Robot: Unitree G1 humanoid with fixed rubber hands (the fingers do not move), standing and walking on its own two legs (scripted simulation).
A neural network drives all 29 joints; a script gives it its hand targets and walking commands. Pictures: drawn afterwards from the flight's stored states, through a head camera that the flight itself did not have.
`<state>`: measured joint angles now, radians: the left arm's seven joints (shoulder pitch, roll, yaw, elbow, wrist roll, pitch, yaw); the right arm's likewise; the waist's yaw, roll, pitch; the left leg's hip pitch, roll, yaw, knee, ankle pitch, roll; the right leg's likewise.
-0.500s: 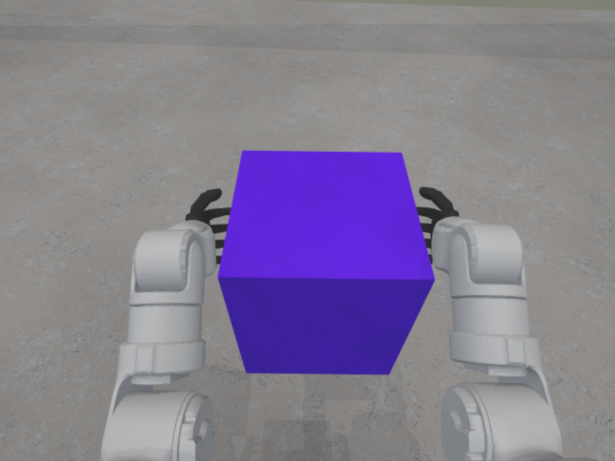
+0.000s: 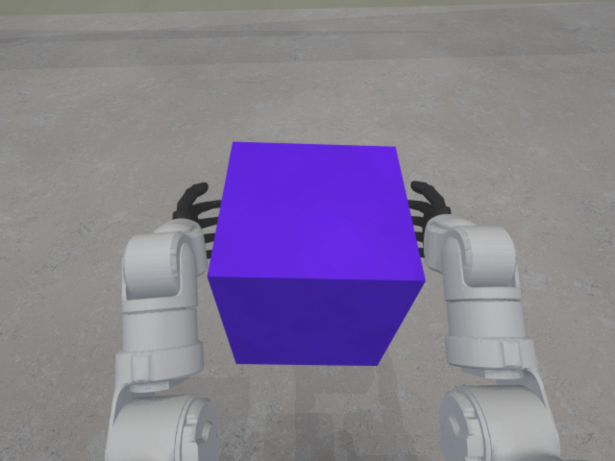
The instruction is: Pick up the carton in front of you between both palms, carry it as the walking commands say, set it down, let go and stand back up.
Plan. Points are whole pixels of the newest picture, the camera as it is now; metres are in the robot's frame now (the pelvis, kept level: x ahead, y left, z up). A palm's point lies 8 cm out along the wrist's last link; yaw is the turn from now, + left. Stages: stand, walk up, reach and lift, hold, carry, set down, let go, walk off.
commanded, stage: carry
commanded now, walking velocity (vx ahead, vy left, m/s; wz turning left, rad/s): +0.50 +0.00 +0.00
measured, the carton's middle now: (310, 262) +0.37 -0.03 +0.06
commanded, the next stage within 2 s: none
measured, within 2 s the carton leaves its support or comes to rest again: neither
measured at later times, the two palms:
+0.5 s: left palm (197, 140) +0.67 +0.15 +0.07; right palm (354, 132) +0.67 -0.15 +0.07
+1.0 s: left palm (230, 77) +0.92 +0.10 +0.07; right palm (358, 74) +0.91 -0.20 +0.07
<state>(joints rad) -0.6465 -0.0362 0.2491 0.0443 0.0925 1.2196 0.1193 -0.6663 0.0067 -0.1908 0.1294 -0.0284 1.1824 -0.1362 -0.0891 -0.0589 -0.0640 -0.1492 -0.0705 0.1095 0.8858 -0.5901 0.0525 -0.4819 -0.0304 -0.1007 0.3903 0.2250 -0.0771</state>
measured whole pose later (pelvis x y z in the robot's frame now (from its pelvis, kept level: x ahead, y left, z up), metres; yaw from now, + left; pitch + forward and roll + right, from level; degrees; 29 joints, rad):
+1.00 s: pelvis +0.65 -0.05 -0.03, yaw -1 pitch +3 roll -1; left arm -0.19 -0.14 0.13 -0.25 0.12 1.18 0.09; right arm -0.20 0.14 -0.14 -0.22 -0.13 1.18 -0.08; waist 0.00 0.02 -0.15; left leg 0.04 0.04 0.10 0.41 -0.47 -0.01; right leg -0.44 -0.03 -0.21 0.43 -0.06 -0.02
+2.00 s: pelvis +1.14 -0.05 -0.01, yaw -1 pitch +3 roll +0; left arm -0.17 -0.13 0.11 -0.26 0.12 1.21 0.07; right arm -0.16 0.13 -0.12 -0.26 -0.13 1.22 -0.08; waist -0.01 0.03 -0.17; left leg -0.21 0.06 0.19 0.49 -0.32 0.00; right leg -0.29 -0.07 -0.17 0.49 -0.25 0.00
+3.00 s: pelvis +1.11 -0.05 -0.01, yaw -1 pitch +2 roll +0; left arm -0.20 -0.14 0.17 0.17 0.24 0.73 0.01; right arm -0.21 0.14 -0.17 0.18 -0.24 0.73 -0.02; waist 0.00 0.00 -0.12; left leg -0.25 0.06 0.18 0.52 -0.30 0.01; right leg -0.32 -0.08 -0.18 0.51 -0.23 0.00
